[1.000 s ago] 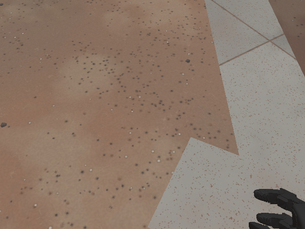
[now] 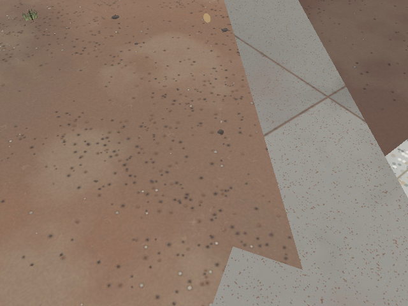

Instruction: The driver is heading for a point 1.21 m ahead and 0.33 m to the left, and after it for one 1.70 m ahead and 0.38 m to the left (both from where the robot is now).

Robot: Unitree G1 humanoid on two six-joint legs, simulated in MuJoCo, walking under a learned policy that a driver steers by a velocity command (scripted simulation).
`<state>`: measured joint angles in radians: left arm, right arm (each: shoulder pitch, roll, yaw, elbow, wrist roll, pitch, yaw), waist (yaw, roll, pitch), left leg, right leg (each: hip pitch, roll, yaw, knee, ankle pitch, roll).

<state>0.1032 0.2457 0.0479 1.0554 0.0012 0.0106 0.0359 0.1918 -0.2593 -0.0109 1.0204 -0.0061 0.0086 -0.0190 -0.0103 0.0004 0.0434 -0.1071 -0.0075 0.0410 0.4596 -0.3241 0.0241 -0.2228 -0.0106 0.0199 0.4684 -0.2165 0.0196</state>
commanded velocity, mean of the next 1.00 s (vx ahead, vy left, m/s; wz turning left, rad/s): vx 0.33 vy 0.00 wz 0.28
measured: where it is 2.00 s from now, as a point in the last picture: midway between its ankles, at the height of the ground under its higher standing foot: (142, 226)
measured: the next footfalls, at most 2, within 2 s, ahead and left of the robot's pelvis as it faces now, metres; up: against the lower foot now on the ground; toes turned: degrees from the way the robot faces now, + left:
right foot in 0.44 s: +0.13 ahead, -0.16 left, +0.00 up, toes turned +0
left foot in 0.94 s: +0.42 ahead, +0.13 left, +0.00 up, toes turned +22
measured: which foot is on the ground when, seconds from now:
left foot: down 0.00-0.44, up 0.46-0.92, down 0.94-1.00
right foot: down 0.00-0.18, up 0.20-0.42, down 0.44-0.96, up 0.98-1.00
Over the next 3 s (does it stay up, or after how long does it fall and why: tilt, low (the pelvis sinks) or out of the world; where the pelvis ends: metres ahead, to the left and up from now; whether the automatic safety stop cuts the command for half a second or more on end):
stays up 1.33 0.45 -0.01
